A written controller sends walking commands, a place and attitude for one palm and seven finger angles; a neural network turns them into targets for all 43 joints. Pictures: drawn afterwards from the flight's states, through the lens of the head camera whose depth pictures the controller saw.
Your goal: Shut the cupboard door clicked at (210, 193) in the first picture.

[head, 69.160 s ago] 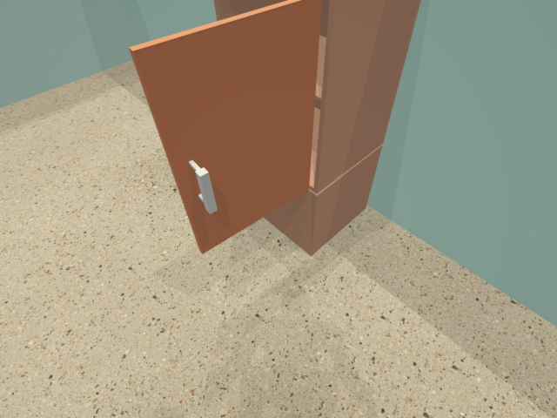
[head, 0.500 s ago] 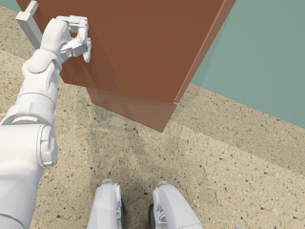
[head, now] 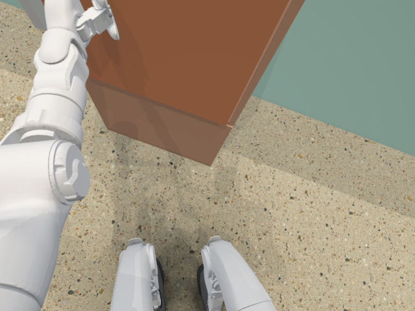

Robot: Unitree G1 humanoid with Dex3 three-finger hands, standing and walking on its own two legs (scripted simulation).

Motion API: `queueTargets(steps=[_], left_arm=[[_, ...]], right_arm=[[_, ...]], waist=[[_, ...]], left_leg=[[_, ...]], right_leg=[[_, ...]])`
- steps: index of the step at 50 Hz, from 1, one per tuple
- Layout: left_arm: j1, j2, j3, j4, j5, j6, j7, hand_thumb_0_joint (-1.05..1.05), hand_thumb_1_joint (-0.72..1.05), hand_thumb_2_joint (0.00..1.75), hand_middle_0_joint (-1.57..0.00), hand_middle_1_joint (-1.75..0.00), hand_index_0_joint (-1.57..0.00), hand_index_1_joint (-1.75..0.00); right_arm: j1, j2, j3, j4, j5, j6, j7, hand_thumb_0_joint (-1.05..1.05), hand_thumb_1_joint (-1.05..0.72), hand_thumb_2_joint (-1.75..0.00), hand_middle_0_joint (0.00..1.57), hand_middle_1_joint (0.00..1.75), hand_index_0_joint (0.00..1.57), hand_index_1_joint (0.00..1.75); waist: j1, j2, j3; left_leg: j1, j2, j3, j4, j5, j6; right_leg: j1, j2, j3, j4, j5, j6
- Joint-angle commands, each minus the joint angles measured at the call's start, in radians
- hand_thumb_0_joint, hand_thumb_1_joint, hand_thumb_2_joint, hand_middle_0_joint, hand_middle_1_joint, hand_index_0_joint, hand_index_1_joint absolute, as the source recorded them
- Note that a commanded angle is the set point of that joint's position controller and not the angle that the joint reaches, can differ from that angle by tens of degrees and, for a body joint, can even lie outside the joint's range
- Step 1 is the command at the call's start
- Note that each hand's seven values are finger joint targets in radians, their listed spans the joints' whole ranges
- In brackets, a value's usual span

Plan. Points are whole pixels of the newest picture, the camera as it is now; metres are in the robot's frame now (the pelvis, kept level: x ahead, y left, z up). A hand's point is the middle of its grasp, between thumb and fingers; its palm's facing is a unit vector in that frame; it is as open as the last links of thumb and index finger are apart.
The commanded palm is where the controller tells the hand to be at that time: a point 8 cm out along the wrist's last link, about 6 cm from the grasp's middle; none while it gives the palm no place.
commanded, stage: pull the fist back off the door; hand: left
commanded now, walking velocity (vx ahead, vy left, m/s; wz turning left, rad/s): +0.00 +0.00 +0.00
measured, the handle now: out of the picture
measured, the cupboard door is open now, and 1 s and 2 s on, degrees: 1 0 0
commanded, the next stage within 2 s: draw the hand back to the body in 0.76 s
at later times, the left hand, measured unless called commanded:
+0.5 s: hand (116, 47) +0.54 +0.09 +0.09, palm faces +0.12 -0.99 -0.04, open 3.1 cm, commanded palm +0.49 +0.13 +0.09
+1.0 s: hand (112, 69) +0.48 +0.10 +0.11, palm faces +0.12 -0.99 -0.02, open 3.1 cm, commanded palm +0.43 +0.15 +0.12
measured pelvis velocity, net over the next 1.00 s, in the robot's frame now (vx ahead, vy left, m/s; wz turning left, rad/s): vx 0.02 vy -0.02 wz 0.05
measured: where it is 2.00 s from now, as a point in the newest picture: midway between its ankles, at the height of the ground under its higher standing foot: (184, 302)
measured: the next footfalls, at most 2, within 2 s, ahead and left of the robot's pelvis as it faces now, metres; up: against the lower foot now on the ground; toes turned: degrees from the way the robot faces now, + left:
none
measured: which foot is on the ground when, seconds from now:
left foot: down 0.00-1.00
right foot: down 0.00-1.00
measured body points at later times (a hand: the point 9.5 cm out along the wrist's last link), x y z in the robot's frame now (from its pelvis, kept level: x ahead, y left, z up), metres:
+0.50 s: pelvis +0.03 -0.02 +0.05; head +0.17 -0.01 +0.47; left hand +0.52 +0.15 +0.09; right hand +0.03 -0.28 -0.08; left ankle +0.06 +0.09 -0.58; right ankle +0.01 -0.10 -0.58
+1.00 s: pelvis +0.02 -0.02 +0.05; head +0.13 -0.02 +0.49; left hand +0.47 +0.15 +0.11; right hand +0.10 -0.27 -0.08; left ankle +0.06 +0.09 -0.58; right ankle +0.01 -0.10 -0.58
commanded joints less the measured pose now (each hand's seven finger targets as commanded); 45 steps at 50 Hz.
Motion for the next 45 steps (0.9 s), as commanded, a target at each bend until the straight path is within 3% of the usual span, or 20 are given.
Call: queueTargets(steps=[1, 3, 5, 6, 8, 11, 12, 15, 16, 21, 25, 27, 29, 33, 34, 37, 41, 42, 44, 45], left_arm=[[-0.405, 0.04, 0.052, -0.282, 0.073, -0.119, 0.318, 0.0, 0.9, 0.9, -1.3, -1.5, -1.3, -1.5], [-0.425, 0.059, 0.009, -0.351, 0.178, -0.188, 0.385, 0.0, 0.9, 0.9, -1.3, -1.5, -1.3, -1.5], [-0.432, 0.022, -0.048, -0.465, 0.215, -0.248, 0.387, 0.0, 0.9, 0.9, -1.3, -1.5, -1.3, -1.5], [-0.393, 0.024, -0.042, -0.459, 0.205, -0.26, 0.373, 0.0, 0.9, 0.9, -1.3, -1.5, -1.3, -1.5], [-0.376, 0.011, -0.044, -0.415, 0.161, -0.26, 0.33, 0.0, 0.9, 0.9, -1.3, -1.5, -1.3, -1.5], [-0.252, 0.058, 0.031, -0.286, 0.114, -0.219, 0.298, 0.0, 0.9, 0.9, -1.3, -1.5, -1.3, -1.5], [-0.22, 0.074, 0.054, -0.271, 0.109, -0.219, 0.296, 0.0, 0.9, 0.9, -1.3, -1.5, -1.3, -1.5], [-0.104, -0.003, 0.024, -0.26, 0.093, -0.252, 0.296, 0.0, 0.9, 0.9, -1.3, -1.5, -1.3, -1.5], [-0.054, -0.015, 0.025, -0.251, 0.088, -0.269, 0.295, 0.0, 0.9, 0.9, -1.3, -1.5, -1.3, -1.5], [0.09, -0.092, -0.038, -0.232, 0.087, -0.33, 0.26, 0.0, 0.9, 0.9, -1.3, -1.5, -1.3, -1.5], [0.088, -0.151, -0.089, -0.37, 0.055, -0.368, 0.236, 0.0, 0.9, 0.9, -1.3, -1.5, -1.3, -1.5], [0.052, -0.165, -0.11, -0.491, 0.035, -0.398, 0.232, 0.0, 0.9, 0.9, -1.3, -1.5, -1.3, -1.5], [0.074, -0.157, -0.107, -0.544, 0.024, -0.417, 0.237, 0.0, 0.9, 0.9, -1.3, -1.5, -1.3, -1.5], [0.086, -0.189, -0.167, -0.59, 0.046, -0.431, 0.247, 0.0, 0.9, 0.9, -1.3, -1.5, -1.3, -1.5], [0.126, -0.186, -0.157, -0.568, 0.05, -0.425, 0.252, 0.0, 0.9, 0.9, -1.3, -1.5, -1.3, -1.5], [0.109, -0.183, -0.159, -0.499, 0.056, -0.401, 0.259, 0.0, 0.9, 0.9, -1.3, -1.5, -1.3, -1.5], [0.169, -0.169, -0.11, -0.361, 0.035, -0.361, 0.263, 0.0, 0.9, 0.9, -1.3, -1.5, -1.3, -1.5], [0.156, -0.15, -0.097, -0.365, 0.031, -0.366, 0.26, 0.0, 0.9, 0.9, -1.3, -1.5, -1.3, -1.5], [0.16, -0.172, -0.111, -0.329, 0.033, -0.364, 0.256, 0.0, 0.9, 0.9, -1.3, -1.5, -1.3, -1.5], [0.182, -0.149, -0.089, -0.369, 0.031, -0.369, 0.252, 0.0, 0.9, 0.9, -1.3, -1.5, -1.3, -1.5]], right_arm=[[0.244, -0.175, -0.073, -0.042, -0.044, 0.003, 0.05, 0.0, -0.9, -0.9, 0.2, 0.3, 0.2, 0.3], [0.249, -0.177, -0.086, -0.031, -0.059, 0.018, 0.075, 0.0, -0.9, -0.9, 0.2, 0.3, 0.2, 0.3], [0.253, -0.175, -0.106, -0.033, -0.058, 0.032, 0.093, 0.0, -0.9, -0.9, 0.2, 0.3, 0.2, 0.3], [0.248, -0.178, -0.112, -0.034, -0.05, 0.039, 0.095, 0.0, -0.9, -0.9, 0.2, 0.3, 0.2, 0.3], [0.245, -0.181, -0.114, -0.028, -0.035, 0.054, 0.086, 0.0, -0.9, -0.9, 0.2, 0.3, 0.2, 0.3], [0.24, -0.177, -0.1, -0.031, -0.02, 0.074, 0.069, 0.0, -0.9, -0.9, 0.2, 0.3, 0.2, 0.3], [0.239, -0.176, -0.095, -0.036, -0.02, 0.076, 0.064, 0.0, -0.9, -0.9, 0.2, 0.3, 0.2, 0.3], [0.21, -0.152, -0.09, -0.057, -0.02, 0.083, 0.068, 0.0, -0.9, -0.9, 0.2, 0.3, 0.2, 0.3], [0.2, -0.151, -0.09, -0.063, -0.02, 0.085, 0.071, 0.0, -0.9, -0.9, 0.2, 0.3, 0.2, 0.3], [0.166, -0.145, -0.101, -0.079, -0.013, 0.105, 0.076, 0.0, -0.9, -0.9, 0.2, 0.3, 0.2, 0.3], [0.133, -0.141, -0.115, -0.095, -0.002, 0.116, 0.07, 0.0, -0.9, -0.9, 0.2, 0.3, 0.2, 0.3], [0.117, -0.138, -0.121, -0.099, 0.001, 0.116, 0.062, 0.0, -0.9, -0.9, 0.2, 0.3, 0.2, 0.3], [0.098, -0.138, -0.125, -0.093, 0.006, 0.116, 0.054, 0.0, -0.9, -0.9, 0.2, 0.3, 0.2, 0.3], [0.063, -0.131, -0.124, -0.081, 0.011, 0.113, 0.04, 0.0, -0.9, -0.9, 0.2, 0.3, 0.2, 0.3], [0.059, -0.133, -0.126, -0.077, 0.01, 0.115, 0.039, 0.0, -0.9, -0.9, 0.2, 0.3, 0.2, 0.3], [0.048, -0.136, -0.121, -0.071, 0.011, 0.121, 0.029, 0.0, -0.9, -0.9, 0.2, 0.3, 0.2, 0.3], [0.016, -0.133, -0.108, -0.082, 0.015, 0.126, 0.022, 0.0, -0.9, -0.9, 0.2, 0.3, 0.2, 0.3], [0.018, -0.135, -0.104, -0.087, 0.015, 0.125, 0.018, 0.0, -0.9, -0.9, 0.2, 0.3, 0.2, 0.3], [0.005, -0.13, -0.1, -0.094, 0.015, 0.126, 0.02, 0.0, -0.9, -0.9, 0.2, 0.3, 0.2, 0.3], [0.007, -0.133, -0.102, -0.106, 0.014, 0.126, 0.022, 0.0, -0.9, -0.9, 0.2, 0.3, 0.2, 0.3]], waist=[[-0.017, 0.177, -0.645], [-0.025, 0.21, -0.678], [-0.026, 0.23, -0.755], [-0.02, 0.211, -0.762], [-0.037, 0.143, -0.731], [-0.016, 0.031, -0.616], [0.004, 0.035, -0.606], [0.027, 0.013, -0.526], [0.032, -0.022, -0.502], [0.036, -0.1, -0.426], [0.058, -0.024, -0.519], [0.06, -0.004, -0.586], [0.07, 0.0, -0.611], [0.06, 0.0, -0.587], [0.068, -0.01, -0.567], [0.053, -0.041, -0.508], [0.066, -0.116, -0.433], [0.073, -0.106, -0.444], [0.069, -0.106, -0.419], [0.096, -0.094, -0.457]], left_leg=[[0.764, 0.019, -0.129, -0.158, 0.358, -0.02], [0.805, 0.024, -0.13, -0.152, 0.414, -0.027], [0.897, 0.019, -0.128, -0.164, 0.472, -0.035], [0.903, 0.015, -0.12, -0.178, 0.469, -0.036], [0.866, 0.003, -0.104, -0.195, 0.434, -0.026], [0.706, -0.015, -0.06, -0.226, 0.338, -0.011], [0.699, -0.017, -0.055, -0.234, 0.339, -0.011], [0.665, -0.026, -0.027, -0.245, 0.353, -0.009], [0.642, -0.027, -0.021, -0.246, 0.345, -0.008], [0.551, -0.043, 0.008, -0.242, 0.306, -0.004], [0.659, -0.052, 0.013, -0.243, 0.347, -0.008], [0.734, -0.052, 0.01, -0.243, 0.392, -0.007], [0.773, -0.051, 0.009, -0.247, 0.406, -0.009], [0.797, -0.049, 0.003, -0.246, 0.396, -0.006], [0.801, -0.046, 0.001, -0.252, 0.386, -0.008], [0.758, -0.049, 0.001, -0.252, 0.339, -0.005], [0.654, -0.055, 0.01, -0.265, 0.258, -0.006], [0.65, -0.056, 0.009, -0.268, 0.262, -0.006], [0.632, -0.055, 0.011, -0.27, 0.247, -0.007], [0.658, -0.056, 0.012, -0.278, 0.261, -0.008]], right_leg=[[0.073, -0.008, 0.041, -0.209, 0.271, 0.018], [0.067, -0.007, 0.042, -0.201, 0.3, 0.015], [0.119, -0.005, 0.046, -0.218, 0.351, 0.009], [0.167, -0.002, 0.053, -0.236, 0.371, 0.008], [0.243, 0.0, 0.064, -0.266, 0.4, 0.015], [0.376, -0.004, 0.087, -0.309, 0.408, 0.028], [0.384, -0.006, 0.091, -0.306, 0.416, 0.026], [0.417, -0.012, 0.102, -0.32, 0.473, 0.03], [0.434, -0.013, 0.106, -0.324, 0.486, 0.033], [0.502, -0.035, 0.15, -0.333, 0.595, 0.054], [0.515, -0.043, 0.154, -0.331, 0.632, 0.055], [0.53, -0.045, 0.151, -0.324, 0.674, 0.056], [0.54, -0.044, 0.148, -0.33, 0.676, 0.057], [0.506, -0.048, 0.149, -0.33, 0.651, 0.062], [0.494, -0.046, 0.14, -0.333, 0.623, 0.059], [0.475, -0.048, 0.151, -0.345, 0.577, 0.067], [0.503, -0.052, 0.165, -0.372, 0.512, 0.069], [0.511, -0.052, 0.166, -0.362, 0.515, 0.066], [0.493, -0.053, 0.163, -0.365, 0.499, 0.062], [0.517, -0.051, 0.16, -0.361, 0.499, 0.058]])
